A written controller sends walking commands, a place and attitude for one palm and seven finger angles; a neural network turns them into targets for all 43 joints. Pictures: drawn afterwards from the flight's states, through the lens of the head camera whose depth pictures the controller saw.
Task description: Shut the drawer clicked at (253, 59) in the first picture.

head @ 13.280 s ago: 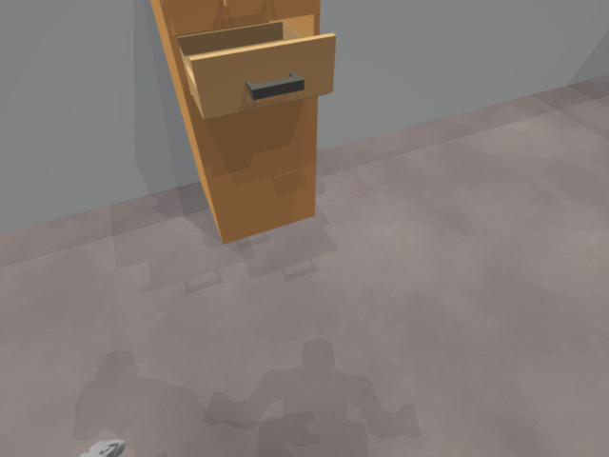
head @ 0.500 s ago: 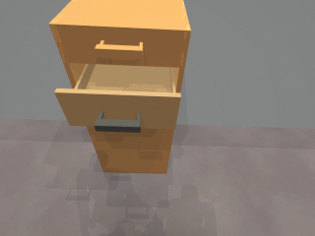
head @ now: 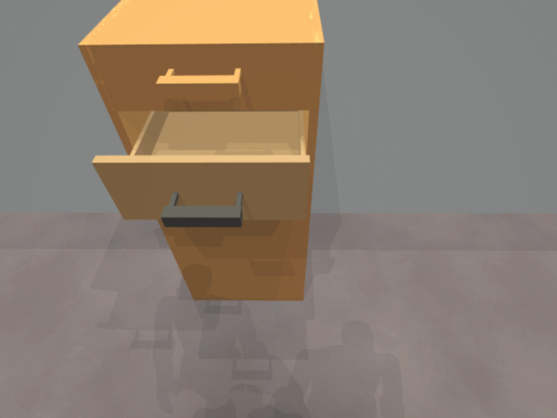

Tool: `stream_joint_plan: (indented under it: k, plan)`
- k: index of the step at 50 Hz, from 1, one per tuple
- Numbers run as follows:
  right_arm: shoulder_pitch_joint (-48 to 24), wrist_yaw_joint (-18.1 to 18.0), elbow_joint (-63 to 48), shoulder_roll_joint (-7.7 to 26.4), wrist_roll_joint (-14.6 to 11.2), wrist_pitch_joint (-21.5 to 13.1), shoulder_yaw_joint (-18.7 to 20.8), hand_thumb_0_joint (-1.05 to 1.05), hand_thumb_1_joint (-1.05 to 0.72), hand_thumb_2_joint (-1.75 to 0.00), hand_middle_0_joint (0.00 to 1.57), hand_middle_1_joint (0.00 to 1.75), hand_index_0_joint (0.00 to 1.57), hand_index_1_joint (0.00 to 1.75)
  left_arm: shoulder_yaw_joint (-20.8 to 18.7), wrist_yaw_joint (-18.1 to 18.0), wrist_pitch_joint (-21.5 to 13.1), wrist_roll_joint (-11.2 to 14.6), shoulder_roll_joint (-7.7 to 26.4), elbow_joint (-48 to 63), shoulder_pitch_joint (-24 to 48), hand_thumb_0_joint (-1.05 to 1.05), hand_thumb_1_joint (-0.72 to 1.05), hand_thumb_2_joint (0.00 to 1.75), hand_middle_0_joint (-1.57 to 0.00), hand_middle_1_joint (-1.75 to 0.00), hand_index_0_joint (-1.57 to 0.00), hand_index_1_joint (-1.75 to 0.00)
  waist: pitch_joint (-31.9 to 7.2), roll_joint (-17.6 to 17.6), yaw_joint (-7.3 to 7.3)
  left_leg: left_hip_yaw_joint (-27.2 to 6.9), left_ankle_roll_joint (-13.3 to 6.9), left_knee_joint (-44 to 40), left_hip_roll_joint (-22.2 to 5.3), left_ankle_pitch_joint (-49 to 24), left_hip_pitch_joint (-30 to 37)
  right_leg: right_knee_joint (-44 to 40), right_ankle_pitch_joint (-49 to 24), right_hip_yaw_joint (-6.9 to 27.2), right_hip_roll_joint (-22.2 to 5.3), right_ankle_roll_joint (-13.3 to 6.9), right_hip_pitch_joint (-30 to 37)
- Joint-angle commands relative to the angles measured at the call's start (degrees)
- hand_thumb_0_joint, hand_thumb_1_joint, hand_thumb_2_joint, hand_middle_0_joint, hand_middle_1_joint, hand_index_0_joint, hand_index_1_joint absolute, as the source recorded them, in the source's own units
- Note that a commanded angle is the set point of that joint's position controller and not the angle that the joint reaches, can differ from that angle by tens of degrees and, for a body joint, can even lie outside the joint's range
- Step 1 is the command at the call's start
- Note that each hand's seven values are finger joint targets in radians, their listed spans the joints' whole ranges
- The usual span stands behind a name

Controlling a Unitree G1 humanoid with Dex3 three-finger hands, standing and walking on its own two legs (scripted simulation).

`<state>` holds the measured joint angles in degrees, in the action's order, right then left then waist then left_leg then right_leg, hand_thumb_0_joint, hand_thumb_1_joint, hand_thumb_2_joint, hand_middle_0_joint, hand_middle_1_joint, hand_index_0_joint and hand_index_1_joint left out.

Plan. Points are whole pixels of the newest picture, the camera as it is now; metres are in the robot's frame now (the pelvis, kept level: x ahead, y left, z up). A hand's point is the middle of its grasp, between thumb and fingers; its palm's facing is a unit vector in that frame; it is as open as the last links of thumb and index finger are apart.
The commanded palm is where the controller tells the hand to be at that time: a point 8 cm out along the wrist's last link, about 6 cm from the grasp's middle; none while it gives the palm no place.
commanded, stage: raise the hand and make a fist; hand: left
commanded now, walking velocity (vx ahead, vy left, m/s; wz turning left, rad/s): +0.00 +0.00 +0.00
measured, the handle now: (205, 206) +0.47 +0.17 +0.00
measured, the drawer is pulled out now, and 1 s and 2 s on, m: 0.16 0.16 0.16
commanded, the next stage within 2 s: bring the fist close to the handle in 1.96 s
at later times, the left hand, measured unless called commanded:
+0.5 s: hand (198, 406) +0.15 +0.13 -0.04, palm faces +0.06 -1.00 +0.02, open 5.9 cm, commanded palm +0.13 +0.20 -0.02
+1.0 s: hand (173, 328) +0.22 +0.16 +0.04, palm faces +0.12 -0.99 -0.05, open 3.5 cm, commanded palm +0.19 +0.20 +0.04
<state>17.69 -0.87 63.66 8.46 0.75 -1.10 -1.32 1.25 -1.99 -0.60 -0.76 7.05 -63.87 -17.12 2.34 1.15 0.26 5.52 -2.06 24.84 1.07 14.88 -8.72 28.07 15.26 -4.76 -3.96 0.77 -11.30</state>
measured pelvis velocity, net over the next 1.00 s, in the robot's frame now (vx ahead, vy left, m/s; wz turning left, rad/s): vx -0.01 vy -0.02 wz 0.00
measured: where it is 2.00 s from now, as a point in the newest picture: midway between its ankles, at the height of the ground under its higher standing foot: outside the picture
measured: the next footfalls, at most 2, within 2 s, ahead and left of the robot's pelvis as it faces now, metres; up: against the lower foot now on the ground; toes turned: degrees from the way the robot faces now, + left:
none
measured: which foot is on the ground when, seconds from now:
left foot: down 0.00-1.00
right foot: down 0.00-1.00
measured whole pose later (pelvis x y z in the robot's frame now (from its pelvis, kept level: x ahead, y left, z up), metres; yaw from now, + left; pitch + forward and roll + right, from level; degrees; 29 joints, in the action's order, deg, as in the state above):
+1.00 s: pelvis -0.01 -0.02 -0.04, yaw +0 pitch +7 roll +0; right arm 20.6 -2.0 33.0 12.8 -1.4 -11.0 -0.2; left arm -8.8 4.3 -13.5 12.5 10.7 7.6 -20.9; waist -4.6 0.8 -1.3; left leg 4.0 -0.1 47.7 -2.7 23.9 -31.0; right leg 47.6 22.9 -5.6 -2.0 -1.5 -32.0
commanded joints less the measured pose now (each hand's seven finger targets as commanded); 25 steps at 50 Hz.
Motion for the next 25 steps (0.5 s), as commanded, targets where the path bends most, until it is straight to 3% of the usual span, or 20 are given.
stream_joint_plan:
  k: [1,2,3,4,5,6,7,8,9,10,11,12,14,15,16,17,18,21,22,25]
  plan:
    - [3.62,-0.57,-0.74,4.23,-0.18,-0.82,0.55,0.0,-0.9,-0.9,0.2,0.3,0.2,0.3,-1.12,-0.14,-0.73,0.32,6.08,1.34,-3.71,0.0,0.9,0.9,-0.2,-0.3,-0.2,-0.3,2.9,-1.77,-0.06,-6.33,-0.54,-6.12,-6.38,-5.86,-2.99,-5.66,-5.1,4.86,-2.94,-2.65,0.06]
    - [3.31,-0.59,-0.61,4.24,-0.2,-0.8,0.57,0.0,-0.9,-0.9,0.2,0.3,0.2,0.3,-1.07,-0.15,-0.81,0.37,5.91,1.21,-3.91,0.0,0.9,0.9,-0.2,-0.3,-0.2,-0.3,2.53,-1.11,0.06,-6.16,-0.46,-5.84,-6.29,-6.25,-2.72,-5.85,-5.72,5.12,-3.09,-2.67,0.24]
    - [-2.01,-0.14,-4.55,7.05,-0.71,-1.03,1.49,0.0,-0.9,-0.9,0.2,0.3,0.2,0.3,-1.4,-2.34,-1.8,-0.44,8.4,-0.36,-6.44,0.0,0.9,0.9,-0.2,-0.3,-0.2,-0.3,2.55,-12.88,1.82,-5.92,1.31,5.23,-8.25,-10.72,-8.05,-4.79,-26.79,6.93,-5.3,-1.61,0.8]
    - [-1.39,-2.97,-24.51,16.86,-3.18,-9.8,2.93,0.0,-0.9,-0.9,0.2,0.3,0.2,0.3,-6.64,-1.65,-14.62,11.48,18.51,88.74,35.28,0.0,0.9,0.9,-0.22,-0.32,-0.22,-0.32,-27.6,2.67,-5.58,-5.43,0.13,-0.38,-1.53,-15.49,8.75,-0.01,-21.37,3.73,0.79,-2.07,4.88]
    - [-6.89,-4.65,-21.18,11.31,-2.66,-14.96,0.96,0.0,-0.9,-0.9,0.2,0.3,0.2,0.3,-6.2,-4.34,-10.83,6.52,15.07,73.66,11.33,0.0,0.9,0.9,-0.24,-0.34,-0.24,-0.34,-25.1,12.05,-0.02,-4.03,0.45,-1.53,-3.33,-22.23,9.87,1.9,-10.6,2.82,2.69,-3.23,2.59]
    - [-6.07,-4.55,-17.59,11.26,-3.07,-17.06,2.26,0.0,-0.9,-0.9,0.2,0.3,0.2,0.3,-3.96,-7.41,-7.77,7.74,11.35,69.61,9.84,0.0,0.9,0.9,-0.26,-0.37,-0.26,-0.37,-19.43,13.48,-1.87,-3.74,2.13,-1.26,-3.21,-16.26,5.08,1.83,-5.19,0.99,2.78,-2.63,-0.95]
    - [-3.93,-3.74,-17.32,8.83,-3.61,-17.17,2.34,0.0,-0.9,-0.9,0.2,0.3,0.2,0.3,2.3,-7.42,-1.43,7.67,-0.92,57.75,-6.87,0.0,0.9,0.9,-0.28,-0.39,-0.28,-0.39,-10.94,9.06,-1.81,-5.03,1.7,-2.24,-3.31,-10.27,-0.96,1.07,-2.9,-0.33,2.5,-2.1,-4.16]
    - [-4.8,-3.79,-21.93,10.6,-4.33,-18.01,2.27,0.0,-0.9,-0.9,0.2,0.3,0.2,0.3,5.76,-5.92,-1.93,10.04,-2.94,70.21,0.32,0.0,0.9,0.9,-0.3,-0.41,-0.3,-0.41,-4.01,7.37,-2.41,-6.43,1.46,-1.74,-3.25,-6.05,-4.29,0.32,-3.18,-0.8,2.32,-1.89,-5.02]
    - [-5.58,-4.24,-23.36,12.05,-4.17,-19.41,2.95,0.0,-0.9,-0.9,0.2,0.3,0.2,0.3,4.27,-5.17,-4.3,9.99,-0.34,73.56,0.24,0.0,0.9,0.9,-0.32,-0.43,-0.32,-0.43,-4.3,5.13,-2.81,-6.29,1.22,-0.25,-2.75,-2.8,-5.0,-0.62,-1.21,-0.89,2.33,-1.76,-6.55]
    - [-6.14,-4.42,-24.69,12.44,-3.38,-20.57,3.04,0.0,-0.9,-0.9,0.2,0.3,0.2,0.3,3.96,-4.61,-6.84,9.28,0.08,73.28,-0.95,0.0,0.9,0.9,-0.34,-0.45,-0.34,-0.45,-1.64,0.15,-3.65,-6.26,0.67,1.88,-1.75,-0.38,-7.48,-0.95,1.48,-0.99,2.7,-1.55,-9.7]
    - [-5.83,-4.11,-26.73,12.82,-2.75,-20.9,3.47,0.0,-0.9,-0.9,0.2,0.3,0.2,0.3,1.51,-3.82,-8.8,8.71,1.73,69.8,-2.16,0.0,0.9,0.9,-0.36,-0.47,-0.36,-0.47,-0.13,-5.74,-4.02,-6.59,0.38,4.28,-0.92,0.7,-10.35,-0.42,4.33,-0.93,2.79,-1.47,-12.56]
    - [-5.06,-3.63,-27.8,12.64,-1.98,-20.82,3.97,0.0,-0.9,-0.9,0.2,0.3,0.2,0.3,0.81,-1.92,-11.44,8.68,0.7,65.77,-3.93,0.0,0.9,0.9,-0.38,-0.5,-0.38,-0.5,0.48,-14.22,-3.39,-6.44,0.39,6.64,-0.46,1.02,-13.45,0.51,7.37,-0.96,3.24,-1.13,-16.0]
    - [-7.47,-2.29,-30.74,12.22,-1.21,-20.57,5.35,0.0,-0.9,-0.9,0.2,0.3,0.2,0.3,-3.28,3.79,-18.42,10.72,-0.01,55.71,-17.29,0.0,0.9,0.9,-0.42,-0.54,-0.42,-0.54,0.53,-23.17,1.06,-5.73,1.26,11.78,-0.25,2.72,-22.03,4.2,11.37,0.48,3.11,-0.98,-18.91]
    - [-8.52,-1.45,-32.17,12.14,-1.04,-20.11,5.8,0.0,-0.9,-0.9,0.2,0.3,0.2,0.3,-5.59,7.19,-22.47,12.16,0.89,55.13,-21.19,0.0,0.9,0.9,-0.44,-0.56,-0.44,-0.56,-1.18,-23.47,2.65,-5.14,1.75,14.14,0.1,2.53,-25.12,6.4,9.61,1.71,2.94,-1.02,-18.03]
    - [-8.98,-0.21,-33.62,12.46,-1.3,-18.99,6.63,0.0,-0.9,-0.9,0.2,0.3,0.2,0.3,-10.17,10.92,-25.66,13.02,3.95,53.17,-24.69,0.0,0.9,0.9,-0.46,-0.58,-0.46,-0.58,-3.27,-19.19,4.75,-4.46,2.55,15.96,0.73,0.57,-26.0,8.93,5.01,3.13,2.56,-1.76,-15.19]
    - [-10.72,0.82,-36.26,12.79,-0.98,-18.15,6.67,0.0,-0.9,-0.9,0.2,0.3,0.2,0.3,-10.72,14.8,-29.18,14.27,4.28,55.79,-24.4,0.0,0.9,0.9,-0.48,-0.6,-0.48,-0.6,-5.8,-14.91,4.7,-3.82,2.88,18.26,1.42,-0.89,-26.68,11.82,-1.14,3.43,2.0,-1.96,-13.31]
    - [-12.01,1.19,-38.31,12.81,-1.06,-17.24,7.17,0.0,-0.9,-0.9,0.2,0.3,0.2,0.3,-14.56,16.65,-30.66,14.3,7.52,56.12,-24.7,0.0,0.9,0.9,-0.5,-0.62,-0.5,-0.62,-8.95,-11.28,5.18,-2.85,2.77,20.37,1.85,-2.09,-27.9,14.02,-6.37,4.29,1.38,-2.02,-11.62]
    - [-12.79,1.18,-42.03,11.63,-1.42,-13.41,7.02,0.0,-0.9,-0.9,0.2,0.3,0.2,0.3,-17.12,16.44,-27.92,13.2,11.67,66.1,-21.7,0.0,0.9,0.9,-0.56,-0.69,-0.56,-0.69,-15.06,1.02,6.89,-1.15,2.08,21.82,2.12,-4.44,-28.23,16.74,-11.75,6.49,0.73,-2.26,-9.32]
    - [-13.8,0.95,-44.41,11.26,-1.63,-12.7,6.55,0.0,-0.9,-0.9,0.2,0.3,0.2,0.3,-14.21,15.81,-27.2,13.35,9.86,72.3,-17.9,0.0,0.9,0.9,-0.58,-0.71,-0.58,-0.71,-16.28,3.63,5.68,-0.68,1.63,22.3,2.06,-4.17,-27.49,16.74,-10.79,7.12,0.87,-2.17,-10.26]
    - [-8.99,0.13,-43.89,9.75,-1.46,-12.58,6.27,0.0,-0.9,-0.9,0.2,0.3,0.2,0.3,-14.82,12.19,-30.34,13.33,10.75,83.75,-5.24,0.0,0.9,0.9,-0.64,-0.78,-0.64,-0.78,-18.92,7.41,1.22,-2.55,0.88,25.24,0.54,-4.41,-24.92,17.46,-9.41,7.32,1.85,-1.61,-15.46]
